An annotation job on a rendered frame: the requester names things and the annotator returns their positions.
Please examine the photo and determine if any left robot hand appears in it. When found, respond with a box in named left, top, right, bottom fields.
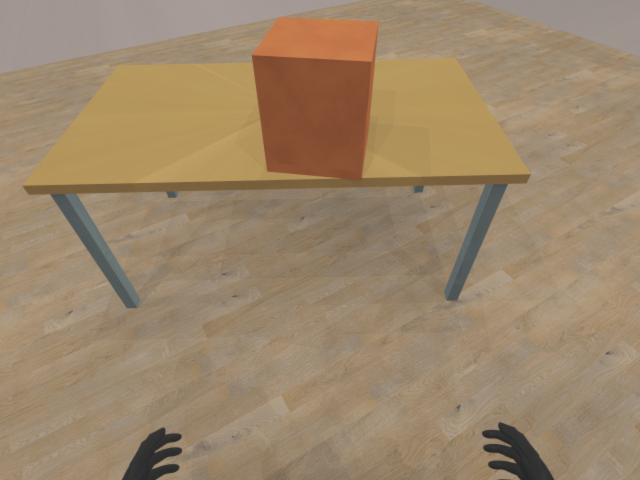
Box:
left=122, top=427, right=182, bottom=480

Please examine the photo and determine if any table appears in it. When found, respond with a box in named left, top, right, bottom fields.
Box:
left=22, top=58, right=531, bottom=308

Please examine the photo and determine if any right robot hand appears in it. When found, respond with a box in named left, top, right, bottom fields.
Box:
left=482, top=422, right=554, bottom=480

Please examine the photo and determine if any carton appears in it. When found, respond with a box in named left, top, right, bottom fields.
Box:
left=252, top=17, right=379, bottom=180

